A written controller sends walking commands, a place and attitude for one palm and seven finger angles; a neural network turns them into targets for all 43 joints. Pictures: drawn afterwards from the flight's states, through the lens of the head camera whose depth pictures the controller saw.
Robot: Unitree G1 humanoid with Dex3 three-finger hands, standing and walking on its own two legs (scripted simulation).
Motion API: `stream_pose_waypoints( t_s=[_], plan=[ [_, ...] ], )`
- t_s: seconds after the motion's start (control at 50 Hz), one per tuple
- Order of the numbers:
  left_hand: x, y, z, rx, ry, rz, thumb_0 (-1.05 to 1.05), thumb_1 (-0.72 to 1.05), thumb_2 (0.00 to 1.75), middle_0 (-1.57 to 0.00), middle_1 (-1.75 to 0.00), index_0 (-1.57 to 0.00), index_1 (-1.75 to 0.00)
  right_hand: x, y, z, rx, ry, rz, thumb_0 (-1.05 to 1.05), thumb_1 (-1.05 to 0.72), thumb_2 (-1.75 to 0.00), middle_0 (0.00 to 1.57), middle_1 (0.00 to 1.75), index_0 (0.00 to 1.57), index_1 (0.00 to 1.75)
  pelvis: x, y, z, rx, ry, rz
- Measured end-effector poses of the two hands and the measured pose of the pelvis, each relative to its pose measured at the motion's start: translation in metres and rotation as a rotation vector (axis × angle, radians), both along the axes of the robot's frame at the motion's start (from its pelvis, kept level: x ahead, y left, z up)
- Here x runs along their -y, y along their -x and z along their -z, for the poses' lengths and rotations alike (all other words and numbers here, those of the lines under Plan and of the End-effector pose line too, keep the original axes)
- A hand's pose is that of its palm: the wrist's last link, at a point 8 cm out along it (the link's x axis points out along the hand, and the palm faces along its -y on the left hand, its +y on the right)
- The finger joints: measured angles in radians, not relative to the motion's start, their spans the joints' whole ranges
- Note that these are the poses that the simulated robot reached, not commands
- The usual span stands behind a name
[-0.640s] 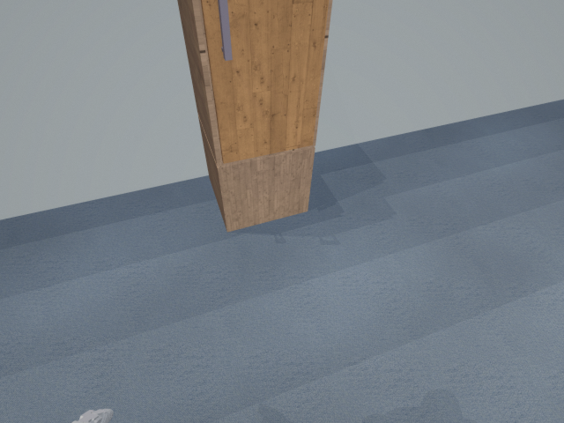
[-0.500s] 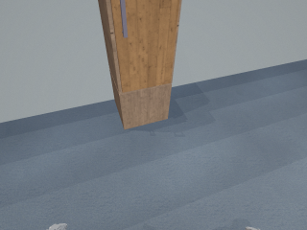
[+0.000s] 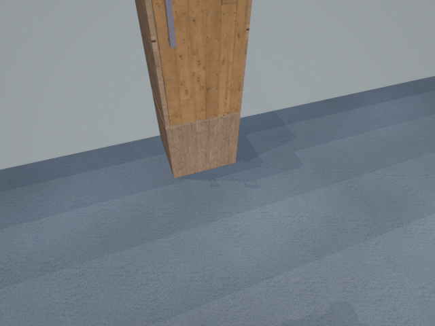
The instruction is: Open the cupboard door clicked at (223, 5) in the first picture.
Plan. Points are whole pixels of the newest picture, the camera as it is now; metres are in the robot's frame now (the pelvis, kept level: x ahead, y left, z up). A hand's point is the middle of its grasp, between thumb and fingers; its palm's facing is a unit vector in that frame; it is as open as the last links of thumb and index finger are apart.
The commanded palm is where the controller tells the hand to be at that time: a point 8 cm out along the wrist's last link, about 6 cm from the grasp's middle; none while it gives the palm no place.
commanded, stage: stand and wait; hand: left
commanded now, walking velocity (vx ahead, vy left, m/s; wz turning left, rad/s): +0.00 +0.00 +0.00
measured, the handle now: (168, 19) +1.03 +0.23 +0.14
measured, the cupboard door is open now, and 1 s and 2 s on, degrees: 0 0 0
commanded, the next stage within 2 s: look at it before walking up in 0.18 s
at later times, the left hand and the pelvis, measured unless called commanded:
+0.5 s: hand out of the picture +0.07 +0.24 -0.15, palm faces -0.04 -0.94 -0.33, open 7.4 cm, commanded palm none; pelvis +0.00 -0.01 +0.00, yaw +0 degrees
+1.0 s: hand out of the picture +0.08 +0.24 -0.15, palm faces -0.04 -0.94 -0.33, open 7.4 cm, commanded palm none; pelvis +0.01 -0.01 +0.00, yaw -1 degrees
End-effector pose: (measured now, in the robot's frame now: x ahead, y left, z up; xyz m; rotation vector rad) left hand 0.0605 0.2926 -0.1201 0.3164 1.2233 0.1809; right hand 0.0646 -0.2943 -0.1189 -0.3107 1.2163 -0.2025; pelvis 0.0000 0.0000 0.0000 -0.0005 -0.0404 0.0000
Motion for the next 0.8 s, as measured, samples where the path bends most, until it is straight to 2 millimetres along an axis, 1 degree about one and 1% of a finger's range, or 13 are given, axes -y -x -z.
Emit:
stream_pose_waypoints(
  t_s=[0.1,0.2,0.46,0.64,0.8],
  plan=[
    [0.002,-0.002,-0.002,0.010,-0.003,0.002,0.01,0.90,0.90,-0.20,-0.30,-0.20,-0.30,0.001,0.005,0.001,-0.008,-0.004,0.005,0.01,-0.90,-0.90,0.21,0.30,0.20,0.30,0.002,0.002,-0.001,0.002,0.000,0.000],
    [0.004,-0.007,-0.003,0.025,-0.001,0.007,0.01,0.90,0.90,-0.20,-0.30,-0.20,-0.30,0.002,0.005,0.001,-0.003,-0.009,0.005,0.01,-0.90,-0.90,0.21,0.30,0.20,0.30,0.004,0.003,-0.001,0.003,-0.001,0.000],
    [0.010,-0.009,-0.003,0.023,0.005,0.011,0.01,0.90,0.90,-0.20,-0.30,-0.20,-0.30,0.004,0.000,0.000,0.003,-0.010,0.001,0.01,-0.90,-0.90,0.21,0.30,0.20,0.30,0.006,0.002,-0.002,-0.004,-0.001,0.002],
    [0.010,-0.007,-0.002,0.004,0.005,0.005,0.01,0.90,0.90,-0.20,-0.30,-0.20,-0.30,0.006,-0.004,-0.001,-0.005,-0.005,-0.001,0.01,-0.90,-0.90,0.21,0.30,0.20,0.30,0.008,-0.001,-0.002,-0.007,-0.001,0.003],
    [0.010,-0.010,-0.002,0.005,0.005,0.004,0.01,0.90,0.90,-0.20,-0.30,-0.20,-0.30,0.007,-0.011,-0.003,0.001,-0.002,-0.003,0.01,-0.90,-0.90,0.21,0.30,0.20,0.30,0.008,-0.005,-0.003,-0.008,0.000,0.002]
  ],
)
